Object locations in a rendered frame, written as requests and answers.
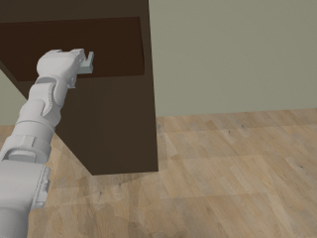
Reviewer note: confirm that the robot left forearm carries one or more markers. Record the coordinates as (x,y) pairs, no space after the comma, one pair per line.
(31,138)

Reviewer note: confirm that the left robot hand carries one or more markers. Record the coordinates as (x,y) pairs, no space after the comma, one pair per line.
(62,64)

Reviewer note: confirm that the handle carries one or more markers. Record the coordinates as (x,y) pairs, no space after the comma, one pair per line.
(86,65)

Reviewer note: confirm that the drawer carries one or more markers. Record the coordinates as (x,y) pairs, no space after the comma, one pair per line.
(117,44)

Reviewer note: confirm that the cabinet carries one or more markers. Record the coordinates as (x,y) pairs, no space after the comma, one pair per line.
(109,123)

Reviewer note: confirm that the robot left upper arm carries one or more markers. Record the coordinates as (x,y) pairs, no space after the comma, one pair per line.
(23,187)

